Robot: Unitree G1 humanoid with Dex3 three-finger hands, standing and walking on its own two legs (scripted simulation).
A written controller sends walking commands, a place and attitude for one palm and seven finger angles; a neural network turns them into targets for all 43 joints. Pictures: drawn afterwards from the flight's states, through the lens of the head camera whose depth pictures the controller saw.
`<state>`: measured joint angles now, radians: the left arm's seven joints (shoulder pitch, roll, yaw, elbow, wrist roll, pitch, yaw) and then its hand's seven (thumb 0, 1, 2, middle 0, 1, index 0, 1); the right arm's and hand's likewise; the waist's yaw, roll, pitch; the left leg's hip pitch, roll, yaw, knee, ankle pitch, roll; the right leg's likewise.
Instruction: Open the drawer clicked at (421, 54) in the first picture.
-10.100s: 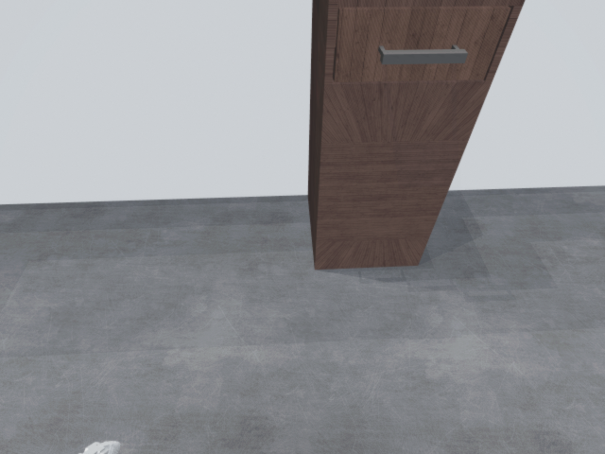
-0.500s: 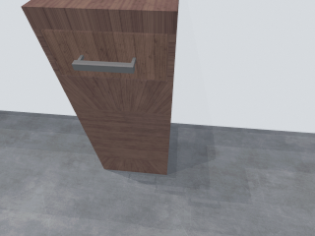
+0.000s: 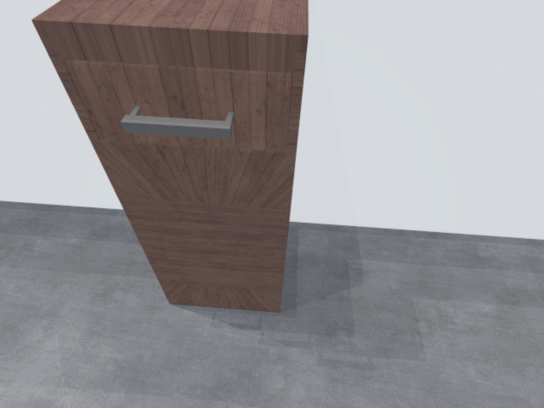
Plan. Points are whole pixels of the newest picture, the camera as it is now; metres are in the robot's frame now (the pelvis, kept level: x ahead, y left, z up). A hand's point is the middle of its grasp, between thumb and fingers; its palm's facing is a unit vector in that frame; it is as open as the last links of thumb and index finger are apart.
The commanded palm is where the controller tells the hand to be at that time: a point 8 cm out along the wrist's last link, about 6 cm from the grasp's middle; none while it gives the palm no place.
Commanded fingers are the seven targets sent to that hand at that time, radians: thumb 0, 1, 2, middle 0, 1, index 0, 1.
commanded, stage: look again from close up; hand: left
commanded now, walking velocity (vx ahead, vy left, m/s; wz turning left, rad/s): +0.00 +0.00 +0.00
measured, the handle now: (180, 120) +0.56 +0.21 +0.12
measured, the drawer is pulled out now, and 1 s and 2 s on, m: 0.00 0.00 0.00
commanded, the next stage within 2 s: raise the hand with hooked fingers in 0.54 s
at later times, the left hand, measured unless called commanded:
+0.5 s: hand out of the picture +0.03 +0.17 -0.17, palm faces +0.03 -0.97 -0.24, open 7.4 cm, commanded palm none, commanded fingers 0.00 0.90 0.90 -0.20 -0.30 -0.20 -0.30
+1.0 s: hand (146, 368) +0.17 +0.19 -0.02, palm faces -0.01 -0.17 -0.99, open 8.3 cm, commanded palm +0.14 +0.21 +0.01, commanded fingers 0.00 0.46 0.71 -0.23 -0.58 -0.23 -0.58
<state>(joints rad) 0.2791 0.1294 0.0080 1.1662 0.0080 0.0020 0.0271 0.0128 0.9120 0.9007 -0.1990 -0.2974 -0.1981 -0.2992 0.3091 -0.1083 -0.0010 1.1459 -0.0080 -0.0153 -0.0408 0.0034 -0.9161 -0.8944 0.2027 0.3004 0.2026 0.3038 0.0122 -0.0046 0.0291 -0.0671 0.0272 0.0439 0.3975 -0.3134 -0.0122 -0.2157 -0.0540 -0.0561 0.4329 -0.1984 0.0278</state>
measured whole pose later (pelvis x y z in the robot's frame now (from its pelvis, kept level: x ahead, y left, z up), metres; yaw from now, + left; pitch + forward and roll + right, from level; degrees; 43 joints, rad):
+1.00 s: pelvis -0.03 -0.02 -0.02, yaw -4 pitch +7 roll +3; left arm 0.43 0.33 -0.03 -0.05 1.02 -0.07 0.37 0.01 0.68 0.80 -0.21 -0.44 -0.21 -0.45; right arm 0.05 -0.30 -0.06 0.52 -0.05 -0.02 0.03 0.01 -0.91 -0.89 0.20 0.30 0.20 0.30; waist 0.08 0.00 -0.08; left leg -0.36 0.04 0.11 0.64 -0.39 -0.03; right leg -0.57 -0.04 0.02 0.72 -0.27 -0.01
